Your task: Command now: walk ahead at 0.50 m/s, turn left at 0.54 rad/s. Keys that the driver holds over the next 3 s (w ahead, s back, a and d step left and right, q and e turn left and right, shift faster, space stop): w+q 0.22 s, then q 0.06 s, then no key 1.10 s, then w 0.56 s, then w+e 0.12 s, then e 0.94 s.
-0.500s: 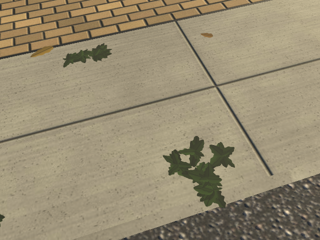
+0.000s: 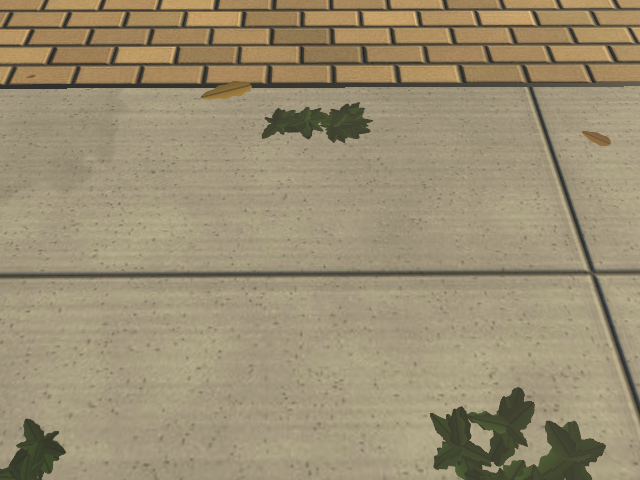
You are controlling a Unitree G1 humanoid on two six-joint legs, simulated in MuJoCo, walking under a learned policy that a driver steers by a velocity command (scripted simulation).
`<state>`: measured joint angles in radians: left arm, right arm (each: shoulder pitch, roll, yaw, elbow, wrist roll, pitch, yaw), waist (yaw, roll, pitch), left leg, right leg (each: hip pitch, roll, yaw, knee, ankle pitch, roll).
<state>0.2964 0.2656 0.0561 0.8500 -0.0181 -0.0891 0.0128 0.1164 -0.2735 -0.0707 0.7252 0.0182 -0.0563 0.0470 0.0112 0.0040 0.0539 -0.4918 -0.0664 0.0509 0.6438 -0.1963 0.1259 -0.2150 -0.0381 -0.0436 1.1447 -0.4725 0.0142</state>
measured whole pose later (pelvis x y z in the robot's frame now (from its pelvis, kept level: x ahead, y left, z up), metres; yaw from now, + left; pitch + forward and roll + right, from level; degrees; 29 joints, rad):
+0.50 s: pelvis +0.26 -0.03 +0.01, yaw +15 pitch +3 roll +0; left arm 0.07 0.24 0.04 0.68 0.02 -0.10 -0.02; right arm 0.29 -0.29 -0.06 0.72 0.02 0.00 -0.03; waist -0.03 0.02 0.04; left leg -0.38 -0.10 -0.15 1.18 -0.57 -0.03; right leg -0.46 0.03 -0.01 0.51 -0.10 -0.03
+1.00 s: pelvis +0.32 +0.00 +0.01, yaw +16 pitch -1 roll -1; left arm 0.18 0.22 0.02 0.85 0.01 -0.03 0.00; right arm 0.24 -0.21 -0.03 0.73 -0.01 0.00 -0.03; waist 0.01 0.00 0.02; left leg -0.24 0.01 -0.05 0.59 -0.34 -0.01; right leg -0.30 0.00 -0.02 0.56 -0.25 0.00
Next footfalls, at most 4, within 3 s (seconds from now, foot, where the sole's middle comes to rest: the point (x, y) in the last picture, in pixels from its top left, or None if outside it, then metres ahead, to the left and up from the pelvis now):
0.38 right None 0.43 -0.09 -0.75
0.72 left None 0.32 0.13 -0.75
2.06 left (225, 354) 0.70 0.25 -0.75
2.56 right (327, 310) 0.81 0.02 -0.75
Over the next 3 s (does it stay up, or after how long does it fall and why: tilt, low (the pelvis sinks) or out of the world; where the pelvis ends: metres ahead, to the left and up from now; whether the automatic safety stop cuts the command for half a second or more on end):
stays up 0.75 0.14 0.02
